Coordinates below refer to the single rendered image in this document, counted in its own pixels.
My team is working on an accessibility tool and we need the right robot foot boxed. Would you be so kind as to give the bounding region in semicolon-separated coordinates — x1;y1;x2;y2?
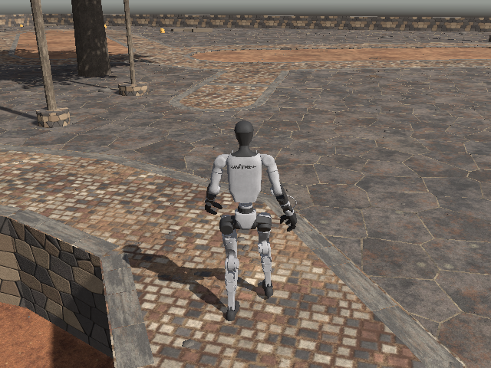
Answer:
262;279;273;297

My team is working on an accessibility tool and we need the right robot upper arm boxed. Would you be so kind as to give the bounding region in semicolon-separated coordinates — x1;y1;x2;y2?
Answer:
260;154;283;197

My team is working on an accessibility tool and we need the left robot hand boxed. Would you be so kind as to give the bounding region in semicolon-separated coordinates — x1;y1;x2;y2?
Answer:
205;202;222;215

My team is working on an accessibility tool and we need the robot left forearm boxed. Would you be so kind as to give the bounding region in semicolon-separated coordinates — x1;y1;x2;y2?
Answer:
205;184;216;206

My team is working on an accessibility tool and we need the left robot upper arm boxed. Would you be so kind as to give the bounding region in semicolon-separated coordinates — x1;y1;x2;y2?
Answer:
208;154;229;195

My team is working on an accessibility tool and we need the robot right forearm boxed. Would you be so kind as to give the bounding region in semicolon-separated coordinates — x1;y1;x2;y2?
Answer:
276;185;294;216

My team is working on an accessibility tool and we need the right robot hand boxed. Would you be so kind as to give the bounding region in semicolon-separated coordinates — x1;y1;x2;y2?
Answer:
280;212;297;232

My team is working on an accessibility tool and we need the robot head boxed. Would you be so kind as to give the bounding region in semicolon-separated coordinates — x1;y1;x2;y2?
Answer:
231;120;258;157

